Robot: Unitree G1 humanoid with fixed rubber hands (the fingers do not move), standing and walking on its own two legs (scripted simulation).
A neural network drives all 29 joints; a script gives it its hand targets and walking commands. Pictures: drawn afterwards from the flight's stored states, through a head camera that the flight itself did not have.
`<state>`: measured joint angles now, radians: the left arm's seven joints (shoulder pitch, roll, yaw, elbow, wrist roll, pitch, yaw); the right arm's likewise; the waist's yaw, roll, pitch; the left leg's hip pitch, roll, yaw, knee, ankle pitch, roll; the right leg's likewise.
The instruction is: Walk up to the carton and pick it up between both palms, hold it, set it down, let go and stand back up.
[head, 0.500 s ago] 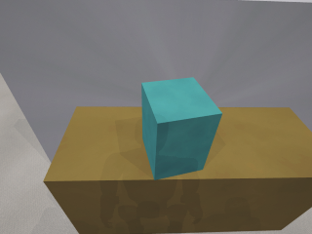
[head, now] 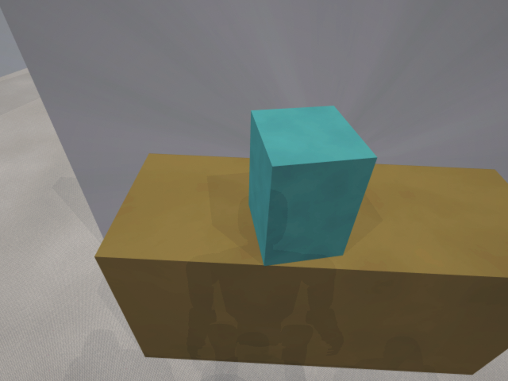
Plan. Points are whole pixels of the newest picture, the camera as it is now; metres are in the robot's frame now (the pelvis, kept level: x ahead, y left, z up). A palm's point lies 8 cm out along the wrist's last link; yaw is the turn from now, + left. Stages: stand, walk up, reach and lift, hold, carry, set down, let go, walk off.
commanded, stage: stand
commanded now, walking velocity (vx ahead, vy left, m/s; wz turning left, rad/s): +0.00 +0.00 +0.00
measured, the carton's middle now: (298, 186) +0.57 -0.08 +0.01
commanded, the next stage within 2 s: none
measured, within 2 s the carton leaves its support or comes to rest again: neither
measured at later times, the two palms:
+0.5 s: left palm out of the picture +0.13 +0.21 -0.14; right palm out of the picture -0.03 -0.28 -0.11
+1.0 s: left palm (162, 362) +0.22 +0.18 -0.12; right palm (458, 377) +0.20 -0.33 -0.09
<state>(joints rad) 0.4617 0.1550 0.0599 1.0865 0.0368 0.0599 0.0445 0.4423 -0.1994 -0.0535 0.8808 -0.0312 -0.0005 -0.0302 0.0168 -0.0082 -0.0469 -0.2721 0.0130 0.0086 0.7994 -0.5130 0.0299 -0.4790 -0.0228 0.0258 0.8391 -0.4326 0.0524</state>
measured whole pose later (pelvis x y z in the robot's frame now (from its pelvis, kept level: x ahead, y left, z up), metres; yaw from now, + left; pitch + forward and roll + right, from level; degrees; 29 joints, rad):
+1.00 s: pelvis +0.13 -0.07 +0.01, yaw -2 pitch -3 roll +0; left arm 0.19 0.26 0.02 0.82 0.00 0.05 0.04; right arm 0.27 -0.24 0.00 0.68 -0.03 0.04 -0.02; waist -0.02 -0.03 0.16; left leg -0.29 0.03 0.08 0.79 -0.44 0.02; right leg -0.40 -0.02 -0.01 0.92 -0.49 0.02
